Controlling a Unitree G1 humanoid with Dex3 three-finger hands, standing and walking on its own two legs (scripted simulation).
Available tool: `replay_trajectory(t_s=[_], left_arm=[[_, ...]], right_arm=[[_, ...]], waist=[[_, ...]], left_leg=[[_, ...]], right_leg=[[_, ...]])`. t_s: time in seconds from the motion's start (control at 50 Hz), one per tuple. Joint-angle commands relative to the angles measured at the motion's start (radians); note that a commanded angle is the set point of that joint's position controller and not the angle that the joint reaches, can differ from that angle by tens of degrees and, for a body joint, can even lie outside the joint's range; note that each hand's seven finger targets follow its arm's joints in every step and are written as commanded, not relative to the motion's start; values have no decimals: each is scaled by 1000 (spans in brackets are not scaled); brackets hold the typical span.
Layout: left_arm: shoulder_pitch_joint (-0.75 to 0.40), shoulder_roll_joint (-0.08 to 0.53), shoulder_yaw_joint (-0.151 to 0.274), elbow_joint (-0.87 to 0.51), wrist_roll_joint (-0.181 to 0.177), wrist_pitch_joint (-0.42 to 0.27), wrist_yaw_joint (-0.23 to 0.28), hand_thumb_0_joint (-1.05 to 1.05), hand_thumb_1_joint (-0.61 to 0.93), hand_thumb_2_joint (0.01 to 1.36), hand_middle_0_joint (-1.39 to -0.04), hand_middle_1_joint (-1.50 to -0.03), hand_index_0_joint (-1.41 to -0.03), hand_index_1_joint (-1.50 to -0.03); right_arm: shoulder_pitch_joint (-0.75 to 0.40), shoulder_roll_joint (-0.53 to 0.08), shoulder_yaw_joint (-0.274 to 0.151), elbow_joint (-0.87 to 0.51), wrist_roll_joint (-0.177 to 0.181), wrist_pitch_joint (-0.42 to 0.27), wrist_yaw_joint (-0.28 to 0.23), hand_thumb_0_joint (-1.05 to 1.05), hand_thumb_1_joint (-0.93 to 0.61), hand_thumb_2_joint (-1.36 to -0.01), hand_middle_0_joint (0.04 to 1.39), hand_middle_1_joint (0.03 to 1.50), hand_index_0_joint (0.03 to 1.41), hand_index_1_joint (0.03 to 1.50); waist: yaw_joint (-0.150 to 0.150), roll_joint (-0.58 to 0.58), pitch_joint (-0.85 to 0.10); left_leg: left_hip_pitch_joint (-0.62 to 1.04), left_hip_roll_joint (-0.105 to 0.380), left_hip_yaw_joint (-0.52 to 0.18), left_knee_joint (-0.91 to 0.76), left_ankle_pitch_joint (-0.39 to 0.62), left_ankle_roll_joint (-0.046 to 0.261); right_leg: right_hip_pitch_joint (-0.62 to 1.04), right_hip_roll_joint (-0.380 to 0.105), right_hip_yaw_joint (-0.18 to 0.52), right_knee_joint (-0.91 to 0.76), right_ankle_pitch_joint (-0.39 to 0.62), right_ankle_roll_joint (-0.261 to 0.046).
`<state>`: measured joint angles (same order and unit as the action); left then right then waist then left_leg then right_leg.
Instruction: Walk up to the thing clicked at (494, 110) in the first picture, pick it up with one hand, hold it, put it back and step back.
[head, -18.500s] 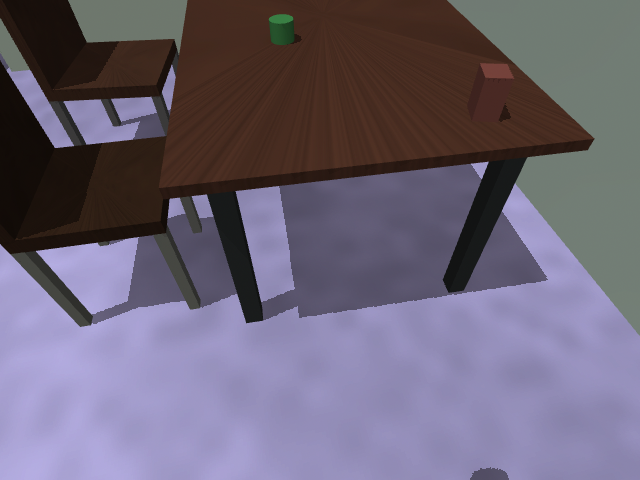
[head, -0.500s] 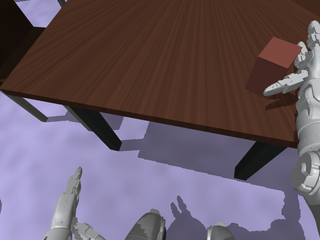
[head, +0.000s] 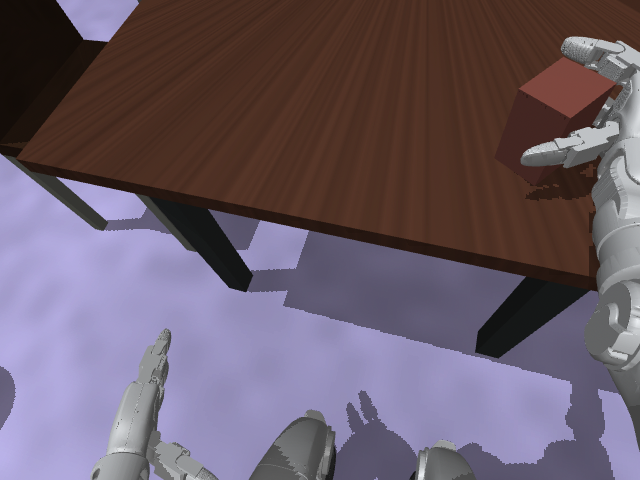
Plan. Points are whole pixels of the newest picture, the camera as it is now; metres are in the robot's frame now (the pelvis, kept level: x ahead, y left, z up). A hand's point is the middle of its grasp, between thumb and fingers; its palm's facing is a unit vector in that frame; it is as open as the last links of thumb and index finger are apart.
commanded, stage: close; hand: right
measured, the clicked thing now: (548, 124) +0.54 -0.15 +0.08
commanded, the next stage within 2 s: settle in 0.22 s
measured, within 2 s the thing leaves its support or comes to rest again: leaves its support in 0.56 s
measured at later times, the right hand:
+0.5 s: hand (575, 107) +0.55 -0.17 +0.10, palm faces +0.08 +1.00 -0.01, open 10.9 cm
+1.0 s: hand (593, 69) +0.56 -0.17 +0.14, palm faces +0.08 +1.00 +0.01, open 10.9 cm
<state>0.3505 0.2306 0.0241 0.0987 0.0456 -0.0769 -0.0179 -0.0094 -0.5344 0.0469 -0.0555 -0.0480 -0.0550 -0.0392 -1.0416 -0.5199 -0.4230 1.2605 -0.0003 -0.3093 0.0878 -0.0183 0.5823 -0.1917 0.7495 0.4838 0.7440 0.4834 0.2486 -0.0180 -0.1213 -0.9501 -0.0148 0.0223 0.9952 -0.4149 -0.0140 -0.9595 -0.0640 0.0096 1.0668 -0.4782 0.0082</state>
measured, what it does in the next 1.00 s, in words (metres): stands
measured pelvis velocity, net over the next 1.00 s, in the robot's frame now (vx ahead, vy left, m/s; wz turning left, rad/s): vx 0.02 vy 0.00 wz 0.00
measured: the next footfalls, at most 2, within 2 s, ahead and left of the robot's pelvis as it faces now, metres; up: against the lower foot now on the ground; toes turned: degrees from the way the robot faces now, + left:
none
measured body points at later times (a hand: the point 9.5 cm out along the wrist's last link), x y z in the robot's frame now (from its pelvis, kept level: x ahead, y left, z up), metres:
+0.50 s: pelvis +0.01 -0.01 +0.01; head +0.13 -0.03 +0.44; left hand +0.16 +0.27 -0.01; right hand +0.54 -0.22 +0.10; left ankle +0.03 +0.13 -0.66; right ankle +0.01 -0.12 -0.66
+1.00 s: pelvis +0.02 +0.00 +0.03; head +0.13 -0.01 +0.46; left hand +0.17 +0.27 -0.01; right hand +0.55 -0.22 +0.15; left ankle +0.03 +0.13 -0.66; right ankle +0.01 -0.12 -0.66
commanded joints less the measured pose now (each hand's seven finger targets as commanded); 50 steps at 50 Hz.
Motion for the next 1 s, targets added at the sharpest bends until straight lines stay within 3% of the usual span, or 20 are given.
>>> replay_trajectory(t_s=[0.0, 0.1, 0.16, 0.22, 0.3, 0.34, 0.4, 0.44, 0.5, 0.56, 0.62, 0.68, 0.74, 0.78, 0.8, 0.84, 0.86, 0.92, 0.96, 0.98], left_arm=[[-28, 141, 78, -190, 0, -62, 19, 0, -531, 35, -39, -43, -50, -32], [15, 154, 92, -178, 2, -58, 23, 0, -527, 32, -41, -46, -53, -34], [55, 148, 90, -147, 4, -52, 20, 0, -519, 23, -37, -43, -52, -28], [18, 149, 83, -177, -2, -53, 18, 0, -520, 22, -38, -43, -52, -27], [1, 160, 98, -188, -5, -54, 20, 0, -515, 18, -36, -42, -52, -25], [43, 166, 111, -139, -4, -50, 21, 0, -534, 39, -49, -52, -61, -40], [19, 191, 132, -138, -9, -51, 24, 0, -541, 44, -49, -51, -58, -43], [3, 165, 106, -131, -12, -48, 18, 0, -537, 40, -47, -49, -57, -39], [-54, 164, 97, -147, -16, -54, 23, 0, -545, 50, -49, -50, -53, -45], [-4, 146, 72, -65, -16, -50, 23, 0, -542, 50, -47, -49, -51, -44], [-46, 158, 80, -70, -15, -56, 31, 0, -536, 46, -44, -46, -51, -39], [-11, 163, 86, -34, -21, -54, 29, 0, -537, 47, -45, -48, -51, -41], [-52, 178, 93, -75, -15, -59, 31, 0, -533, 42, -43, -46, -52, -37], [1, 152, 77, -23, -21, -54, 28, 0, -532, 41, -44, -48, -53, -38], [-1, 180, 100, -22, -26, -54, 30, 0, -531, 40, -44, -48, -53, -38], [-85, 173, 84, -83, -25, -62, 33, 0, -534, 41, -44, -46, -52, -38], [-64, 157, 82, -55, -23, -62, 34, 0, -531, 39, -43, -45, -52, -36], [-20, 168, 89, -33, -34, -62, 32, 0, -536, 42, -44, -47, -51, -40], [-80, 186, 91, -90, -28, -66, 38, 0, -537, 43, -44, -46, -50, -40], [-35, 148, 69, -37, -27, -60, 34, 0, -536, 41, -43, -45, -49, -38]], right_arm=[[-494, -207, -7, -191, 5, -74, -15, 0, 368, -430, 1025, 755, 1027, 757], [-464, -206, 3, -199, 1, -88, -18, 0, 202, -664, 1159, 966, 1170, 968], [-453, -250, -19, -278, -1, -86, -19, 0, 81, -801, 1219, 1080, 1231, 1081], [-397, -157, 36, -218, 9, -63, -6, 0, 11, -924, 1272, 1183, 1290, 1185], [-423, -224, -17, -281, 11, -70, -13, 0, -53, -1058, 1335, 1303, 1360, 1304], [-407, -168, 19, -262, 17, -64, -3, 0, -45, -1185, 1269, 1356, 1314, 1357], [-469, -241, -19, -349, 23, -66, -6, 0, -85, -1257, 1309, 1423, 1356, 1424], [-477, -211, -4, -354, 29, -57, -2, 0, -91, -1308, 1319, 1466, 1370, 1467], [-561, -213, 1, -411, 39, -57, -4, 0, -88, -1335, 1338, 1493, 1391, 1494], [-456, -201, -10, -274, 43, -36, 3, 0, -82, -1352, 1332, 1503, 1388, 1504], [-561, -236, -5, -379, 38, -49, 0, 0, 14, -1328, 1326, 1496, 1386, 1497], [-412, -199, -4, -207, 41, -18, 16, 0, 13, -1346, 1312, 1503, 1376, 1504], [-573, -251, -9, -364, 37, -37, 15, 0, 13, -1359, 1320, 1516, 1385, 1517], [-500, -173, 25, -277, 51, -15, 24, 0, 15, -1365, 1302, 1512, 1370, 1513], [-423, -195, -4, -211, 54, -2, 27, 0, 11, -1358, 1298, 1504, 1365, 1505], [-567, -290, -33, -385, 47, -25, 22, 0, 37, -1372, 1297, 1520, 1367, 1521], [-607, -241, 5, -392, 49, -26, 25, 0, 42, -1361, 1288, 1508, 1357, 1509], [-433, -210, -10, -238, 60, 7, 32, 0, 35, -1363, 1268, 1500, 1337, 1501], [-574, -299, -39, -385, 51, -11, 25, 0, 47, -1365, 1268, 1505, 1337, 1506], [-609, -231, 15, -399, 54, -12, 28, 0, 45, -1372, 1267, 1509, 1336, 1510]], waist=[[12, -118, -505], [20, -139, -502], [-8, -210, -572], [10, -150, -489], [-8, -169, -550], [12, -167, -527], [-6, -198, -591], [-8, -188, -591], [-14, -175, -612], [-18, -152, -536], [-22, -165, -598], [-17, -113, -506], [-25, -164, -612], [-12, -129, -502], [-13, -93, -475], [-39, -136, -594], [-24, -129, -594], [-27, -104, -519], [-33, -119, -620], [-37, -141, -585]], left_leg=[[259, -29, 1, -108, 273, 19], [227, -33, 5, -102, 268, 22], [244, -32, 7, -92, 332, 25], [234, -34, 14, -101, 333, 26], [265, -31, 9, -97, 351, 26], [259, -31, 10, -101, 376, 26], [268, -32, 13, -99, 423, 29], [298, -29, 9, -106, 448, 29], [337, -29, 9, -129, 424, 30], [323, -31, 11, -150, 420, 27], [385, -23, -5, -150, 480, 25], [360, -27, 8, -172, 474, 23], [388, -23, -2, -169, 500, 24], [364, -26, 4, -185, 474, 25], [371, -25, 6, -196, 469, 22], [441, -15, -10, -191, 512, 16], [441, -16, -9, -193, 504, 17], [415, -18, -3, -205, 493, 18], [480, -15, -8, -201, 540, 15], [468, -13, -11, -199, 542, 17]], right_leg=[[277, 31, 13, -118, 268, -24], [307, 27, 15, -121, 272, -20], [382, 27, 10, -116, 372, -11], [344, 26, 16, -125, 369, -14], [370, 25, 14, -124, 387, -14], [381, 27, 12, -119, 412, -14], [462, 22, 20, -120, 528, -7], [451, 25, 15, -124, 530, -10], [471, 30, 12, -152, 482, -12], [453, 36, 9, -163, 484, -13], [469, 40, -3, -166, 493, -16], [468, 41, 2, -181, 512, -15], [529, 39, 0, -183, 553, -12], [486, 41, 0, -200, 515, -14], [468, 42, 1, -207, 493, -16], [492, 43, -9, -204, 500, -19], [491, 45, -10, -205, 477, -21], [485, 48, -7, -223, 484, -19], [512, 47, -10, -220, 512, -18], [509, 50, -16, -222, 514, -18]])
